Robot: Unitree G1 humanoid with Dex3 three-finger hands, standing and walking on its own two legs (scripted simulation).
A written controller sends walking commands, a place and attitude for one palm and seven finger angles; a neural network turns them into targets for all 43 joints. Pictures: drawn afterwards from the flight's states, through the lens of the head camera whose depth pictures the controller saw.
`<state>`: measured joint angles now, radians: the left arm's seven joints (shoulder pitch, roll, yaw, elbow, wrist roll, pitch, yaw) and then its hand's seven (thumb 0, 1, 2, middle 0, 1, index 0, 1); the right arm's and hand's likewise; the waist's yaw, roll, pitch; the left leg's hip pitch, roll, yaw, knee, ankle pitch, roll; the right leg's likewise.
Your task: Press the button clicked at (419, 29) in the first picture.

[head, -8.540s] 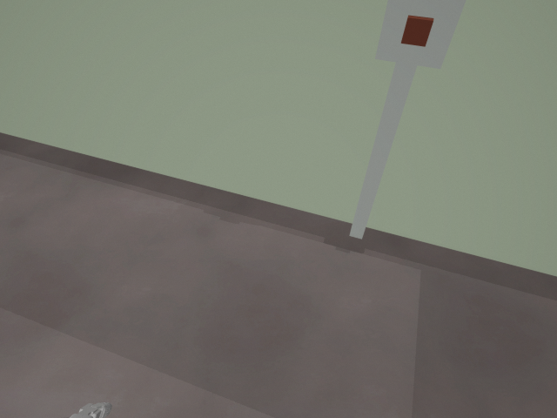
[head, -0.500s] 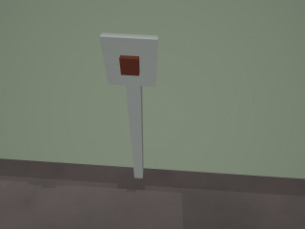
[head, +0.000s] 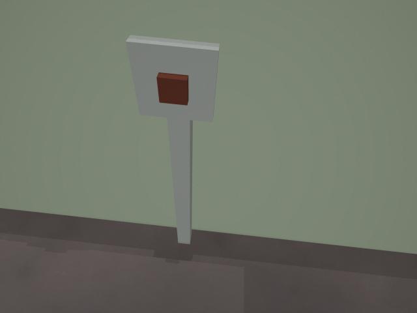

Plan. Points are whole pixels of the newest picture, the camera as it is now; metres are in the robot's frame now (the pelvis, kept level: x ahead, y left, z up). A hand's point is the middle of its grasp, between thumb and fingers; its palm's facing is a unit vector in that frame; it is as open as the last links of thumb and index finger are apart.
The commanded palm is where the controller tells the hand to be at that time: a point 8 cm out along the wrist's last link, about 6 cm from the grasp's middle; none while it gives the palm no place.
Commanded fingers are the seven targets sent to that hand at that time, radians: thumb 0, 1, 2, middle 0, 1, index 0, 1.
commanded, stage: shuffle to correct the standing spot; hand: left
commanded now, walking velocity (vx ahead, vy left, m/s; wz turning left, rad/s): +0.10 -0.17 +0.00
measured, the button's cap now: (173, 88) +0.52 +0.13 +0.16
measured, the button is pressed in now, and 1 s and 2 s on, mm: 0 0 0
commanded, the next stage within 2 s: come to a stop and stand still in 0.20 s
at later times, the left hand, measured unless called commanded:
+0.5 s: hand (161, 308) +0.16 +0.11 -0.16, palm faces -0.05 -0.96 -0.26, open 7.3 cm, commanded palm none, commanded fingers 0.00 0.90 0.90 -0.20 -0.30 -0.20 -0.30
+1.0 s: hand out of the picture +0.03 +0.14 -0.17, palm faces +0.03 -0.98 -0.21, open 7.4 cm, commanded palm none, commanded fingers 0.00 0.90 0.90 -0.20 -0.30 -0.20 -0.30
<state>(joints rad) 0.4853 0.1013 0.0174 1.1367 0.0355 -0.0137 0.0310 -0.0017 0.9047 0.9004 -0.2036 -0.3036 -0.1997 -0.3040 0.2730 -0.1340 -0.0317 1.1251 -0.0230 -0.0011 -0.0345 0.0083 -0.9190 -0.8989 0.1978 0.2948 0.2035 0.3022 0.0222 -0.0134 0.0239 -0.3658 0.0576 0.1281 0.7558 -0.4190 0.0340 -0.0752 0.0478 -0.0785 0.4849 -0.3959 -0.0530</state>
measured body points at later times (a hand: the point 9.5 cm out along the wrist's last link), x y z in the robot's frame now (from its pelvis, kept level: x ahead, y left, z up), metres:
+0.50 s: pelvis +0.06 -0.07 +0.00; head +0.07 -0.10 +0.44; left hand +0.17 +0.16 -0.14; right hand +0.01 -0.30 -0.17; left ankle +0.04 +0.08 -0.72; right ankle +0.12 -0.21 -0.73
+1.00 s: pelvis +0.02 -0.05 +0.01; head +0.03 -0.04 +0.46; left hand +0.03 +0.19 -0.15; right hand +0.06 -0.28 -0.14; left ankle +0.05 +0.03 -0.73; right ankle +0.01 -0.17 -0.71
